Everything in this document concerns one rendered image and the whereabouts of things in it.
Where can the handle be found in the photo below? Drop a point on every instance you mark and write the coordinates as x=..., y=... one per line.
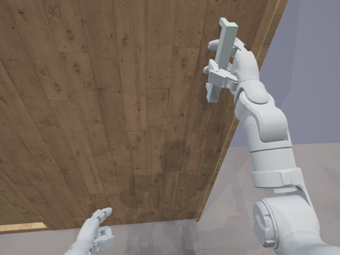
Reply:
x=225, y=46

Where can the right robot forearm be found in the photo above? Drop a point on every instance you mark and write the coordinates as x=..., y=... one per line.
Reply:
x=269, y=141

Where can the left robot hand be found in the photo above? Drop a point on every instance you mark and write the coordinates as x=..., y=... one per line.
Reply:
x=101, y=238

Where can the left robot forearm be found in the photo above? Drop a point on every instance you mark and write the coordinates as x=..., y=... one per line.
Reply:
x=80, y=248

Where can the robot right upper arm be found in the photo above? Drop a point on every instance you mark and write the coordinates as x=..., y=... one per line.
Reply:
x=288, y=225

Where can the right robot hand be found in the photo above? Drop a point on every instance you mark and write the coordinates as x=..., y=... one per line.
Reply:
x=244, y=67

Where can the wardrobe door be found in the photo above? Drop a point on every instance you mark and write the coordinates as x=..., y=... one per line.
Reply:
x=103, y=103
x=12, y=209

